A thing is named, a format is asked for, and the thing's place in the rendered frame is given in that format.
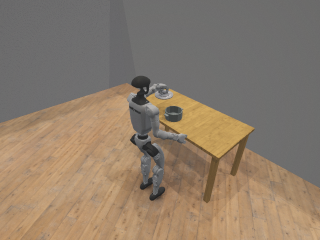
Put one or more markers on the left robot forearm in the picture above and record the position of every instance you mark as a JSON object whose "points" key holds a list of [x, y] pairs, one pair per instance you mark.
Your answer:
{"points": [[153, 89]]}

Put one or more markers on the right robot hand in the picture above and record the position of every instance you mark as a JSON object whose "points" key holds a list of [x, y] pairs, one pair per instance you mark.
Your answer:
{"points": [[182, 138]]}

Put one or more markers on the robot left foot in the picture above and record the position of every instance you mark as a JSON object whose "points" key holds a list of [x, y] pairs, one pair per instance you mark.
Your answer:
{"points": [[143, 185]]}

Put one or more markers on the robot right upper arm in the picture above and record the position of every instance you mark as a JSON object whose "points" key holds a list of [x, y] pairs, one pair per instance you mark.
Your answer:
{"points": [[153, 112]]}

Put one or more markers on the lid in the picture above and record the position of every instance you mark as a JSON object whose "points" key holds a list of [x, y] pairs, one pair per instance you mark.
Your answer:
{"points": [[166, 96]]}

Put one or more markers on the right robot forearm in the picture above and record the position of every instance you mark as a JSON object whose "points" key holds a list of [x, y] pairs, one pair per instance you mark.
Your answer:
{"points": [[168, 135]]}

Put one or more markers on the robot left upper arm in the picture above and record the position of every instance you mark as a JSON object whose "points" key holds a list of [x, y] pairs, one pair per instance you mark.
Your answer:
{"points": [[131, 95]]}

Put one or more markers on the left robot shin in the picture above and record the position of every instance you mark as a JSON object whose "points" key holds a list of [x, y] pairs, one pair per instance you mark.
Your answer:
{"points": [[145, 170]]}

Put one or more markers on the table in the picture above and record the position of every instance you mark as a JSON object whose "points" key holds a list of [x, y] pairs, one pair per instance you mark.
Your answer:
{"points": [[213, 132]]}

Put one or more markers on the left robot hand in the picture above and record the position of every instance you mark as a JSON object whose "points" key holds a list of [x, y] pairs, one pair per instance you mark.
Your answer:
{"points": [[162, 87]]}

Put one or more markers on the pot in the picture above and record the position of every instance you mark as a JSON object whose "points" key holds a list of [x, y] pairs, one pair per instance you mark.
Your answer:
{"points": [[173, 113]]}

